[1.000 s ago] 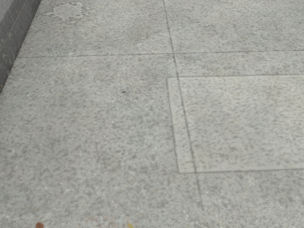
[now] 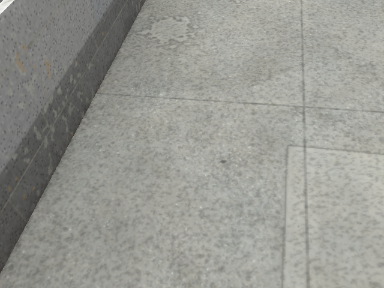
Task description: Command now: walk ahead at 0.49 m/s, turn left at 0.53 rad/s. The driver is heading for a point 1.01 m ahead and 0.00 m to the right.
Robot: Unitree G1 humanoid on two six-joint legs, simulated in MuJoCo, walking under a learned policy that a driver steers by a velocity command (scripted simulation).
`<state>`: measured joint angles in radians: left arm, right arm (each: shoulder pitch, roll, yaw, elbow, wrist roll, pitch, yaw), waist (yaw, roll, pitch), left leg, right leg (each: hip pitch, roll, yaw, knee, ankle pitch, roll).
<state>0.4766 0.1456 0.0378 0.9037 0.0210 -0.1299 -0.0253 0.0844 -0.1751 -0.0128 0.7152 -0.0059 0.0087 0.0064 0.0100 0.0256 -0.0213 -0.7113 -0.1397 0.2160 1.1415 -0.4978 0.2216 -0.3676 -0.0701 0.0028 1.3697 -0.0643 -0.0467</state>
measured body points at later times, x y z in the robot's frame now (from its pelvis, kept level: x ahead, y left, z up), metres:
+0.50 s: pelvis +0.31 -0.03 +0.09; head +0.34 -0.02 +0.54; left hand +0.48 +0.23 +0.00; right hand +0.33 -0.30 -0.04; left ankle +0.09 +0.02 -0.57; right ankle +0.41 -0.09 -0.64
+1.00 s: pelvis +0.56 +0.05 +0.09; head +0.59 +0.06 +0.54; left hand +0.48 +0.29 -0.05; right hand +0.82 -0.13 +0.02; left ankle +0.65 +0.16 -0.64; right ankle +0.42 -0.08 -0.60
